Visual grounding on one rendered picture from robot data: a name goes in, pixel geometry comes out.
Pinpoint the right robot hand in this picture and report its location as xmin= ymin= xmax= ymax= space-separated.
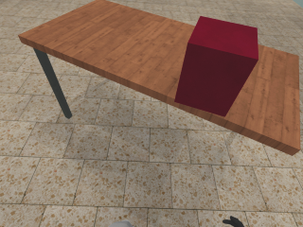
xmin=223 ymin=216 xmax=244 ymax=227

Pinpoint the carton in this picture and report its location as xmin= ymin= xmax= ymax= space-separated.
xmin=174 ymin=16 xmax=258 ymax=117

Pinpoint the table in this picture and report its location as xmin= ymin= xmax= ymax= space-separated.
xmin=18 ymin=0 xmax=301 ymax=156

